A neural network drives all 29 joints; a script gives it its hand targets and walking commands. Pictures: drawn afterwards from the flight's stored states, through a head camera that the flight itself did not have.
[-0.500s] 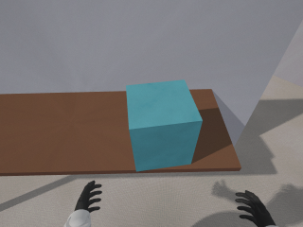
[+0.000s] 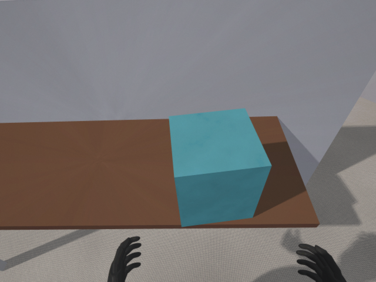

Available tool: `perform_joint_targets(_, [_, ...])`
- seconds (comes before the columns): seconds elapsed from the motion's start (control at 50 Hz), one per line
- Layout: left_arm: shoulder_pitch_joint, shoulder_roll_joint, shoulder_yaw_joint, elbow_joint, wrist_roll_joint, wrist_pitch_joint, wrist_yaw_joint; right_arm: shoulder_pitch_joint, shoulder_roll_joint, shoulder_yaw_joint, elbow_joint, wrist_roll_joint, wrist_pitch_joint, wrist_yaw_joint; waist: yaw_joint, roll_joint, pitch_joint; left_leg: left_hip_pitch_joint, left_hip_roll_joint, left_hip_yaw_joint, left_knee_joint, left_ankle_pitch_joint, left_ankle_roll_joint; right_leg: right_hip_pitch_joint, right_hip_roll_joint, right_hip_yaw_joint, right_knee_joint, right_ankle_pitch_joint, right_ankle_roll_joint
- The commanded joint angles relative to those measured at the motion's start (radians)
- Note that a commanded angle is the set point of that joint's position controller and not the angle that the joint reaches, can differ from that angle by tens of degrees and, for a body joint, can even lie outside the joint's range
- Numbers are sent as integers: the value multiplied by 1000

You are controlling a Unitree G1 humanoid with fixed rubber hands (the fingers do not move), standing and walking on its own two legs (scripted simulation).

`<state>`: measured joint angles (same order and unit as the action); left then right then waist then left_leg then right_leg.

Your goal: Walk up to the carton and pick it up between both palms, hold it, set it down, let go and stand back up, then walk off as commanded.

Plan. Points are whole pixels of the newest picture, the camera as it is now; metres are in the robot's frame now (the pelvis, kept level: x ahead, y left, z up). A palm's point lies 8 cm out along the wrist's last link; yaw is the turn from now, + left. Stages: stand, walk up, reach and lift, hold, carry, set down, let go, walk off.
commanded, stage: reach and lift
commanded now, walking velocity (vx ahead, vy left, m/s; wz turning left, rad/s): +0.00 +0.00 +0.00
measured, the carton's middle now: (212, 169) +0.42 -0.03 -0.04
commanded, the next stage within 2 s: none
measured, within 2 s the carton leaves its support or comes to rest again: neither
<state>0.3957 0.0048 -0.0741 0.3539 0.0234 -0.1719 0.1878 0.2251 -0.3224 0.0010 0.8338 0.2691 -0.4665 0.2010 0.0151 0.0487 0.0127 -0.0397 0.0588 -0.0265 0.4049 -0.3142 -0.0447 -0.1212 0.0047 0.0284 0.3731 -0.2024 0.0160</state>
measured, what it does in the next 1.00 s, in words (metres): stands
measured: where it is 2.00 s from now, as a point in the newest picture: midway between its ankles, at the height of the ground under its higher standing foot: outside the picture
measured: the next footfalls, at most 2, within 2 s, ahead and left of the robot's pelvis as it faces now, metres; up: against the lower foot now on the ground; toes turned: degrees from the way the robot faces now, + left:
none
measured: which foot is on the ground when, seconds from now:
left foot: down 0.00-1.00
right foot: down 0.00-1.00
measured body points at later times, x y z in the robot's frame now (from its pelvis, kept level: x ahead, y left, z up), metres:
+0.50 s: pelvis -0.02 -0.02 +0.00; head -0.03 -0.01 +0.45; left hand +0.18 +0.14 -0.03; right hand +0.18 -0.28 -0.03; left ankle -0.06 +0.14 -0.74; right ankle +0.00 -0.14 -0.74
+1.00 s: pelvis -0.01 -0.02 +0.00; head +0.01 +0.00 +0.45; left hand +0.25 +0.16 +0.01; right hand +0.28 -0.26 +0.02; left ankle -0.06 +0.14 -0.74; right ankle +0.00 -0.14 -0.74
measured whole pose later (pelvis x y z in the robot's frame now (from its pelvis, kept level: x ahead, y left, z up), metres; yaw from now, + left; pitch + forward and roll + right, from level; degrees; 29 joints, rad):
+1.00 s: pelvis -0.01 -0.02 +0.00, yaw -2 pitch +0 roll -1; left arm 0.07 -0.03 0.00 0.17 0.00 0.11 0.23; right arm -0.08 -0.40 0.07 0.62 0.39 -0.25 0.15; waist 0.05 -0.01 0.02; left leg -0.07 0.08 0.00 0.33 -0.26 -0.06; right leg -0.18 0.03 0.05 0.34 -0.16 0.00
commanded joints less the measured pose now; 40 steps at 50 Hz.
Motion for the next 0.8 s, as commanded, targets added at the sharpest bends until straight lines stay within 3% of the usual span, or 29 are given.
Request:
perform_joint_targets(0.0, [-25,-7,-16,-188,15,-126,29,-42,-230,-45,-116,45,-120,17,12,-151,-48,-68,-59,71,-9,432,-31,44,70,-65,-15,272,-88])
perform_joint_targets(0.02, [-50,-2,-19,-192,-6,-135,36,-53,-239,-49,-135,45,-126,13,15,-174,-37,-85,-59,69,-7,392,-26,49,65,-57,-12,259,-85])
perform_joint_targets(0.08, [-78,-31,-31,-228,22,-157,54,-73,-229,-19,-163,88,-146,26,29,-121,-69,-91,-69,78,-7,392,-22,39,65,-41,-6,246,-93])
perform_joint_targets(0.12, [-121,-7,-23,-234,3,-183,64,-96,-225,-8,-194,93,-164,31,41,-143,-81,-145,-72,83,2,284,-2,29,51,-29,11,196,-83])
perform_joint_targets(0.18, [-144,-24,-44,-225,15,-177,79,-97,-230,4,-204,117,-161,39,35,-113,-113,-148,-68,90,-10,185,11,20,44,-19,13,127,-85])
perform_joint_targets(0.2, [-152,-23,-34,-244,15,-183,90,-97,-235,-1,-191,126,-169,47,61,-93,-138,-164,-69,95,-11,205,5,26,50,-22,22,133,-89])
perform_joint_targets(0.22, [-192,-17,-41,-231,9,-167,90,-122,-242,0,-159,129,-155,41,41,-65,-103,-147,-66,94,-14,159,2,-3,43,-21,13,93,-94])
perform_joint_targets(0.28, [-182,-33,-30,-189,16,-134,77,-130,-240,10,-190,131,-127,37,46,-125,-112,-193,-70,96,-30,172,15,43,39,1,9,139,-82])
perform_joint_targets(0.3, [-178,-27,-33,-201,13,-113,78,-135,-250,19,-177,141,-115,33,44,-110,-96,-190,-68,98,-35,166,14,46,42,-2,8,143,-79])
perform_joint_targets(0.32, [-178,-46,-33,-165,10,-94,73,-146,-261,-5,-151,125,-101,30,30,-152,-66,-179,-63,98,-50,148,19,32,47,-7,-5,111,-70])
perform_joint_targets(0.34, [-237,-29,-18,-154,9,-76,68,-195,-238,11,-160,130,-83,31,47,-132,-92,-199,-68,101,-51,97,27,44,38,8,-7,69,-70])
perform_joint_targets(0.36, [-264,-34,-13,-151,9,-59,73,-229,-248,-12,-167,127,-62,31,40,-123,-44,-199,-64,99,-75,71,22,2,45,-5,-18,13,-71])
perform_joint_targets(0.38, [-276,-45,-20,-160,1,-38,73,-240,-265,-25,-163,112,-45,26,35,-150,-14,-206,-58,96,-85,49,28,-7,46,1,-24,-15,-73])
perform_joint_targets(0.42, [-371,-38,-17,-192,-2,-12,82,-339,-238,-26,-207,98,-10,25,50,-155,-46,-230,-61,99,-89,-17,31,-3,46,0,-22,-93,-81])
perform_joint_targets(0.44, [-403,-32,-29,-231,-37,-4,85,-356,-249,-36,-254,90,10,21,45,-191,-88,-220,-59,109,-94,-10,37,-17,46,-4,-26,-85,-70])
perform_joint_targets(0.46, [-391,-38,-27,-241,-41,7,87,-358,-257,-38,-264,92,19,17,38,-169,-69,-219,-60,104,-93,41,27,-5,43,-4,-21,-11,-73])
perform_joint_targets(0.48, [-409,-35,-16,-246,-39,16,92,-381,-247,-28,-265,101,31,18,55,-171,-109,-218,-63,107,-87,49,28,10,49,-2,-14,-7,-76])
perform_joint_targets(0.52, [-425,-20,-24,-310,-45,23,94,-387,-249,-28,-302,88,47,13,53,-191,-151,-192,-62,100,-84,64,32,32,51,-1,-11,17,-66])
perform_joint_targets(0.54, [-474,-1,-6,-312,-44,32,98,-414,-252,-32,-295,80,55,8,50,-155,-188,-186,-65,98,-80,67,33,27,44,8,-8,32,-61])
perform_joint_targets(0.56, [-478,15,6,-312,-52,50,99,-437,-244,-28,-314,84,70,-1,57,-154,-189,-227,-72,105,-89,66,33,60,37,17,-6,46,-65])
perform_joint_targets(0.58, [-451,-20,-8,-291,-58,58,93,-425,-246,-36,-319,79,84,-5,43,-189,-168,-205,-65,97,-87,79,36,45,43,12,-7,51,-58])
perform_joint_targets(0.64, [-472,-17,-1,-308,-50,107,88,-444,-249,-44,-311,95,96,-13,44,-140,-237,-148,-60,98,-73,201,21,86,55,0,3,193,-69])
perform_joint_targets(0.66, [-459,-22,23,-278,-31,129,78,-442,-265,-34,-292,91,107,-17,48,-166,-234,-141,-65,95,-74,224,25,103,59,-1,-6,230,-61])
perform_joint_targets(0.7, [-407,-41,10,-332,-24,153,61,-387,-262,-14,-311,112,118,-24,33,-170,-243,-146,-73,90,-77,288,22,179,52,10,-3,346,-53])
perform_joint_targets(0.72, [-452,-18,31,-317,-30,161,54,-452,-254,8,-358,114,120,-35,54,-167,-277,-146,-78,98,-76,300,21,195,49,13,2,389,-51])
perform_joint_targets(0.76, [-468,3,61,-382,-18,176,50,-462,-267,-11,-326,115,130,-42,29,-164,-268,-121,-84,94,-68,345,11,202,53,11,-2,447,-39])
perform_joint_targets(0.78, [-445,-20,59,-353,-17,189,42,-443,-245,12,-327,118,137,-42,44,-156,-252,-123,-82,88,-72,359,13,205,47,20,-4,467,-37])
